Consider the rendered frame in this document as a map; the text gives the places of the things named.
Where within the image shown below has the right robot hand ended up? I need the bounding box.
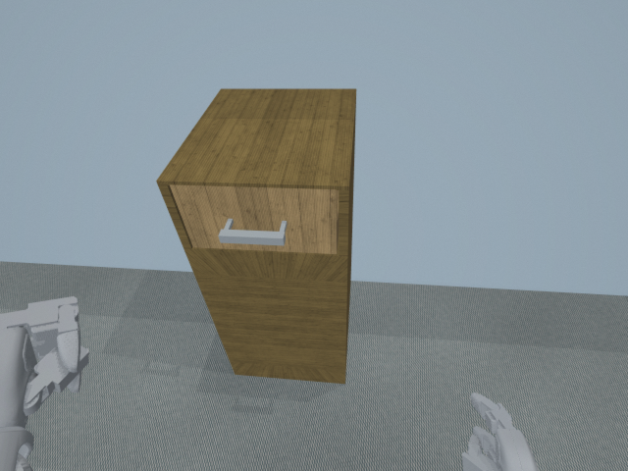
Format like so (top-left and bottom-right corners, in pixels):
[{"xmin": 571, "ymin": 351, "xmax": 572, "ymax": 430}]
[{"xmin": 462, "ymin": 392, "xmax": 539, "ymax": 471}]

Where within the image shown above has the left robot forearm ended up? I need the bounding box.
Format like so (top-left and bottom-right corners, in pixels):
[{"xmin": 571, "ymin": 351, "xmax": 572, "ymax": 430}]
[{"xmin": 0, "ymin": 427, "xmax": 34, "ymax": 471}]

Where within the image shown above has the drawer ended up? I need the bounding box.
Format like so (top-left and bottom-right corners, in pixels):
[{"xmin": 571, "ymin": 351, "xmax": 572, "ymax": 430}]
[{"xmin": 170, "ymin": 184, "xmax": 339, "ymax": 254}]

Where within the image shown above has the left robot hand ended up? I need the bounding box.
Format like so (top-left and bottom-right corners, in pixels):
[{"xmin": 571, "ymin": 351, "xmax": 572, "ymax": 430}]
[{"xmin": 0, "ymin": 296, "xmax": 89, "ymax": 428}]

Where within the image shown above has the cabinet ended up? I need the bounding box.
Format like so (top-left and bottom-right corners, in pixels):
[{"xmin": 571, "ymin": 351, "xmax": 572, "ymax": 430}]
[{"xmin": 156, "ymin": 89, "xmax": 356, "ymax": 384}]

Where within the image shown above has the handle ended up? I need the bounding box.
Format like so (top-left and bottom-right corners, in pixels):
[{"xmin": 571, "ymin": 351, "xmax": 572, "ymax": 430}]
[{"xmin": 218, "ymin": 219, "xmax": 288, "ymax": 246}]

